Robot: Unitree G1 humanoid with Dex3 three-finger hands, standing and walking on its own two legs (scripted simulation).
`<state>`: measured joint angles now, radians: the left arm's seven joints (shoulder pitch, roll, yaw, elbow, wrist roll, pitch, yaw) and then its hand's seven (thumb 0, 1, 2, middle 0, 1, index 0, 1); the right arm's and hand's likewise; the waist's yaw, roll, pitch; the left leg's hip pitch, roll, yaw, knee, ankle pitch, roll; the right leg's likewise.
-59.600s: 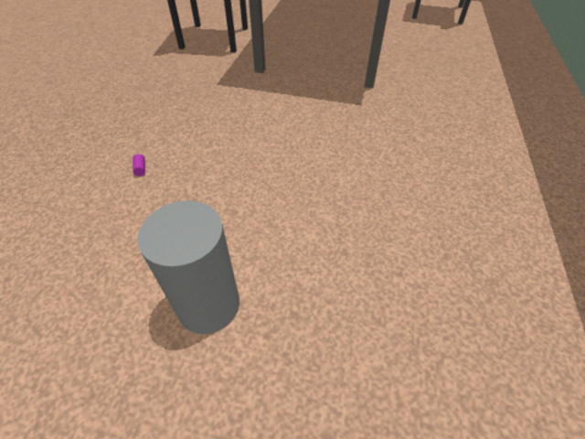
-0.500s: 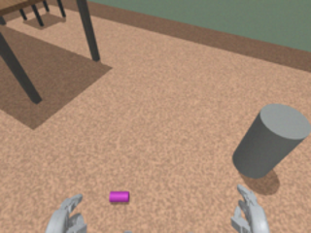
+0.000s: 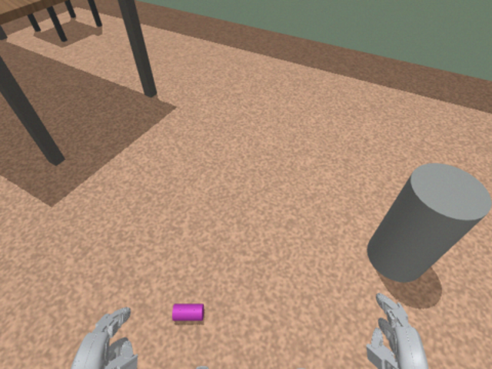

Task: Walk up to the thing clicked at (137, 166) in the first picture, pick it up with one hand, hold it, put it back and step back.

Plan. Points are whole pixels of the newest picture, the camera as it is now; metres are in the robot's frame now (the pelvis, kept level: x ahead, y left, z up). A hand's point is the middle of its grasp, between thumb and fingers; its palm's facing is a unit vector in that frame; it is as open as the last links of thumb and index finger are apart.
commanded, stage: home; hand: left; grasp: from above
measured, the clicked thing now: (188, 312) +0.44 +0.21 -0.68
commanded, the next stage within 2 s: stand in 0.32 s
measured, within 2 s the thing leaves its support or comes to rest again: neither
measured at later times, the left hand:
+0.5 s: hand (127, 366) +0.16 +0.20 -0.07, palm faces +0.02 -0.96 -0.29, open 7.4 cm
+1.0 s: hand out of the picture +0.03 +0.24 -0.11, palm faces +0.06 -0.95 -0.32, open 7.3 cm
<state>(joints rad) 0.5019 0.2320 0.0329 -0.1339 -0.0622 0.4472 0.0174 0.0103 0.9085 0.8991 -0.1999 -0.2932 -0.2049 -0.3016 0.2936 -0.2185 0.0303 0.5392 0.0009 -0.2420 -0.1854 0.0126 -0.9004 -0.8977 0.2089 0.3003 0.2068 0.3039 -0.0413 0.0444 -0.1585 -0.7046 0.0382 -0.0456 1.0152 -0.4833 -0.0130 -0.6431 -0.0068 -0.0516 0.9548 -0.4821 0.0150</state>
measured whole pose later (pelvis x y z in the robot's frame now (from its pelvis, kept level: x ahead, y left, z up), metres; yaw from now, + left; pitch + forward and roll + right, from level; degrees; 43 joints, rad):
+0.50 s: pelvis -0.01 +0.00 +0.01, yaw +0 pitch +5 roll -1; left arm 0.32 0.26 0.01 0.20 0.03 0.22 0.03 0.01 0.91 0.90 -0.20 -0.29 -0.21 -0.30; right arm 0.21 -0.24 0.02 0.68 -0.09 -0.14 -0.11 0.01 -0.90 -0.90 0.21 0.30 0.20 0.30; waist 0.00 0.00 -0.05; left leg -0.58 0.02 -0.02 0.95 -0.45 0.00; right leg -0.54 -0.03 -0.03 0.92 -0.46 0.01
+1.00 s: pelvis -0.02 +0.01 +0.06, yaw +1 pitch -4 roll +0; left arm 0.23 0.28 0.04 1.01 0.03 0.03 0.03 0.01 0.91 0.90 -0.20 -0.30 -0.21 -0.30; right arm 0.18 -0.27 -0.03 1.02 -0.04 0.00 -0.02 0.01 -0.90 -0.90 0.21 0.30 0.21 0.30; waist 0.02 0.01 0.05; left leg -0.22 -0.01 -0.01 0.53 -0.25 0.01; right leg -0.18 -0.05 -0.03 0.52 -0.27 0.03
